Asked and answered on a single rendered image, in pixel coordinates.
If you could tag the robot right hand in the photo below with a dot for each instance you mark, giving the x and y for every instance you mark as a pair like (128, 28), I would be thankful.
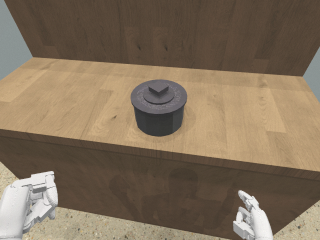
(256, 223)

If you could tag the lid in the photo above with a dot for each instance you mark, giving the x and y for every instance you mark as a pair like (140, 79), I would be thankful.
(150, 104)

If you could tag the pot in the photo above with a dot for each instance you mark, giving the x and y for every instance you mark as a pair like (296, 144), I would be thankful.
(159, 126)

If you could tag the table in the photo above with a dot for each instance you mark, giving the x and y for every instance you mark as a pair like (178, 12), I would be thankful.
(250, 122)

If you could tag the robot left hand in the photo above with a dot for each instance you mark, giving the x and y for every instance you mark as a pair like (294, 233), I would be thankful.
(39, 191)

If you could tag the knob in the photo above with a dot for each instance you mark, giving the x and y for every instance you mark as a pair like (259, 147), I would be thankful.
(158, 88)

